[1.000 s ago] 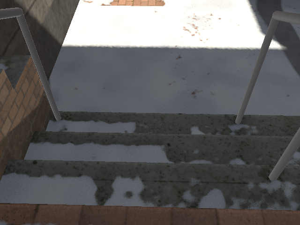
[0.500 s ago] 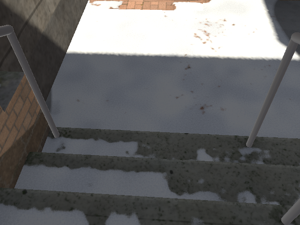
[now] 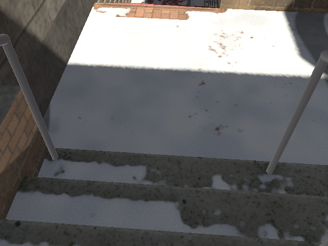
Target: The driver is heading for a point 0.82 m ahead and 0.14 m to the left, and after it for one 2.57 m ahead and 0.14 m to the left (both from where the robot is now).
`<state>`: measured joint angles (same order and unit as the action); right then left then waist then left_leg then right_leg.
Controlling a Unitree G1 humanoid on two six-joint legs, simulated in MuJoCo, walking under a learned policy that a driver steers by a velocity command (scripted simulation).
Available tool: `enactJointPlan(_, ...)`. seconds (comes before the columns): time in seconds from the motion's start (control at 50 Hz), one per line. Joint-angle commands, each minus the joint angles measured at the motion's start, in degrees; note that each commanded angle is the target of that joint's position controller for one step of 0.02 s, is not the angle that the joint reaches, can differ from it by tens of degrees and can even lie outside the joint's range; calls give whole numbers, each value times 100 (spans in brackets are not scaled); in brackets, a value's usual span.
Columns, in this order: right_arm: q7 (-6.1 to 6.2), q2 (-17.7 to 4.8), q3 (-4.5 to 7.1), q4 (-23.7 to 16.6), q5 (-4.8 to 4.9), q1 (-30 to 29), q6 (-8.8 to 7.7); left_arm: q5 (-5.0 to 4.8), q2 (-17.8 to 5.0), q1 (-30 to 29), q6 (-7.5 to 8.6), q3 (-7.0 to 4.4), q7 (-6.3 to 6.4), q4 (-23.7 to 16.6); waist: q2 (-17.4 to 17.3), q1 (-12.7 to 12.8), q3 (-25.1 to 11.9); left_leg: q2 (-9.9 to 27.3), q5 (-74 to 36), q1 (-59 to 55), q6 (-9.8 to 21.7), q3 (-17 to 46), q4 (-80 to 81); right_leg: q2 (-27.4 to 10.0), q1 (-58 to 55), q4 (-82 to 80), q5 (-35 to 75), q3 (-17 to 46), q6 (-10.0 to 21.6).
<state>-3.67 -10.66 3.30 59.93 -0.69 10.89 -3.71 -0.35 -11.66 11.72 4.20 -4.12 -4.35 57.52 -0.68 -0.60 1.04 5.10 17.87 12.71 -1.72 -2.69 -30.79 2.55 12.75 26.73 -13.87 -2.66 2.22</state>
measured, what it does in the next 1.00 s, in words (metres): goes down: right foot, then left foot 0.16 m lower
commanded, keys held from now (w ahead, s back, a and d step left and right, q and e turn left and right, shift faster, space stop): w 1.00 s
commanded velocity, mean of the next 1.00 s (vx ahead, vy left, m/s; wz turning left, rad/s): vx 0.41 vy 0.00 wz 0.00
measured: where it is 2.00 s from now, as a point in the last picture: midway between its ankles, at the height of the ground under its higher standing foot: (159, 187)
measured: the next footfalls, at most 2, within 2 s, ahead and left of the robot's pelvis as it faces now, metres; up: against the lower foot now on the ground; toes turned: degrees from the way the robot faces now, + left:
right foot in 0.52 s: +0.23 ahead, -0.09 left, +0.00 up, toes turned +0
left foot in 0.96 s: +0.50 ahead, +0.15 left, -0.16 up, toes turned +5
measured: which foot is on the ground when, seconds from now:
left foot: down 0.00-0.52, up 0.54-0.94, down 0.96-1.00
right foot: down 0.00-0.26, up 0.28-0.50, down 0.52-0.98, up 1.00-1.00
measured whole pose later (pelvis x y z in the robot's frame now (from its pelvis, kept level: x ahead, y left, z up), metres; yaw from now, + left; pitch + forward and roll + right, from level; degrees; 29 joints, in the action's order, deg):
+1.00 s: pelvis +0.39 +0.05 -0.14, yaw +0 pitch +1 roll -4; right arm -3.4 -10.7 0.1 47.1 -5.2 6.9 -4.3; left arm 4.4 -6.6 36.5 5.2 2.8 -3.4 62.1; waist -3.2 5.9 -0.6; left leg 4.0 2.4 17.4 4.4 -2.9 -21.1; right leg 2.9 18.2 83.3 -48.3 0.9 0.7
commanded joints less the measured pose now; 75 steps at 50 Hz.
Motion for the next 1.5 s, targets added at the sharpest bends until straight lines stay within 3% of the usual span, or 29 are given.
enactJointPlan(0.02,157,-833,242,-122,-199,330,-4,174,-712,389,73,-220,144,-113,-98,23,476,132,1478,554,724,294,851,-442,72,-752,-1747,685,642)
enactJointPlan(0.22,417,-298,161,-162,-247,806,-394,320,-652,292,122,-160,469,-269,207,-216,269,-282,-306,-777,912,-93,370,-1190,-212,-665,154,1296,1399)
enactJointPlan(0.28,490,-833,250,369,-441,2934,-504,419,-45,-432,243,-73,232,-562,-1241,-1011,156,1558,-2929,-3264,2117,2801,1469,119,2974,2981,-1707,246,536)
enactJointPlan(0.34,469,-560,117,220,-358,2120,-513,290,-128,-624,257,-117,295,-741,-201,-518,667,1668,-2912,-2735,1828,1815,1683,-575,3637,3889,-1518,578,428)
enactJointPlan(0.42,349,-226,-87,-48,-232,1519,-283,434,479,-1132,124,63,193,-929,-610,-90,745,472,-1658,-95,1183,327,2293,-301,760,1846,-285,-365,280)
enactJointPlan(0.46,294,-483,-62,-122,-734,1446,-228,469,228,700,210,-24,25,-302,-586,468,750,562,-2032,1259,1163,182,1537,-202,-644,3065,1230,-130,346)
enactJointPlan(0.52,46,-922,60,-266,-572,546,-396,574,-742,3820,339,-463,108,494,580,2150,-47,-289,-2358,2849,1069,-255,-2773,110,-3140,1768,795,-319,453)
enactJointPlan(0.54,-86,-47,-71,-178,-607,1321,-423,698,-964,3925,330,-374,186,532,1752,1665,-802,-1122,1840,2835,964,214,-5423,-1097,-3288,886,2026,1583,1623)
enactJointPlan(0.56,-61,474,-142,-556,-394,1328,-496,686,-939,3653,420,-155,94,331,1379,1211,-763,-1466,2011,3571,1099,1450,-6075,-2112,-2878,-77,2542,3909,2555)
enactJointPlan(0.58,-3,67,-42,-840,-233,659,-478,514,-745,2466,558,-93,38,147,937,876,617,-875,1281,4485,1072,1527,-6322,-2728,-1364,-478,655,4657,2616)
enactJointPlan(0.6,153,-349,48,-862,-316,468,-393,280,-346,1506,491,24,27,-22,172,543,635,-442,533,4315,1007,1442,-6367,-2663,-343,-449,-576,4538,2445)
enactJointPlan(0.66,337,325,-256,-816,-669,1017,-91,545,623,459,299,415,244,-299,-124,-162,560,110,-985,3440,714,1323,-4732,-1868,1869,-461,-509,2789,1863)
enactJointPlan(0.68,311,397,-277,-900,-672,1010,-31,535,487,446,305,417,380,-254,58,-229,332,113,-1255,2892,636,869,-3817,-1338,2221,-396,-841,1945,1598)
enactJointPlan(0.76,76,70,-323,-1137,-729,134,-229,475,596,2341,533,615,780,246,254,571,159,253,-4802,3308,290,502,-1692,-727,1398,1192,-634,1133,1073)
enactJointPlan(0.78,91,43,-388,-1307,-554,-264,-202,396,423,2350,531,595,800,202,107,705,75,185,-5457,2590,323,255,-299,-496,1832,1453,-1014,771,885)
enactJointPlan(0.84,64,-262,-336,-1559,-541,-576,71,482,-84,2552,440,592,401,196,422,490,534,-16,-4334,1047,271,19,-479,-981,2923,1109,-1988,1507,1167)
enactJointPlan(0.94,128,-582,-258,-1313,-434,38,8,418,-385,2660,130,547,328,334,20,322,607,110,-3799,66,617,151,1636,-1067,903,2822,-1437,1917,951)
enactJointPlan(0.96,169,-977,-28,-941,-354,1289,-93,512,-482,2525,59,515,177,290,-222,-314,174,-39,-4097,-1613,795,-256,1638,-665,1382,4056,-736,1302,649)
enactJointPlan(0.98,67,-1323,165,-625,-435,2736,-39,614,134,3380,23,617,-83,626,-993,-637,-1206,832,-6336,-4361,1841,442,-464,-54,2887,6665,-1772,874,70)
enactJointPlan(1.0,-85,-1465,187,-556,-427,3066,20,416,312,3675,31,659,-188,507,-1270,-617,-2247,1630,-6364,-5245,2463,1350,-1040,100,3823,8616,-3258,801,-7)
enactJointPlan(1.04,-136,-1516,207,-540,-390,2323,33,270,-100,1936,160,522,-43,-433,-648,-588,-244,1989,-493,-3128,2340,3017,677,-286,6051,8820,-1762,824,104)
enactJointPlan(1.08,-76,-119,-276,-960,-475,989,-181,533,-118,1554,230,551,277,-511,273,164,156,1474,-477,-547,1876,2226,1295,-1070,4517,6050,801,1253,298)
enactJointPlan(1.1,10,31,-328,-942,-527,849,-288,545,12,1346,179,555,319,-490,106,243,615,1332,-799,418,1963,1967,1661,-1304,3970,5366,1013,1165,309)
enactJointPlan(1.14,182,11,-363,-782,-196,1272,-414,593,1,934,94,517,260,-475,-55,23,506,911,-373,717,2052,1463,1868,-1199,3455,3544,1590,754,243)
enactJointPlan(1.2,187,-314,-317,-415,-518,1887,-408,762,130,1164,23,566,139,-460,-82,97,25,723,-1594,671,2107,1364,856,-1090,3231,3258,2106,712,67)
enactJointPlan(1.24,342,79,-466,-52,-426,2647,-455,729,5,279,38,590,101,-712,103,-381,229,932,-1460,-874,2042,1667,378,-1307,4980,1923,3571,1152,-105)
enactJointPlan(1.28,285,89,-576,-6,-480,2614,-368,670,3,84,9,632,67,-671,25,-277,218,375,-621,950,1789,1062,153,-1067,3011,1281,5000,654,-3)
enactJointPlan(1.38,302,-4,-664,122,-493,2721,-371,684,-335,-1066,-155,622,42,-1356,38,-506,619,469,278,858,1604,1327,-448,-947,2524,771,3793,587,91)
enactJointPlan(1.5,333,-471,-414,334,-422,2950,-25,467,-562,-869,-36,495,74,-864,94,-611,599,398,-843,-260,1145,1385,-2046,-912,831,-1377,3308,287,113)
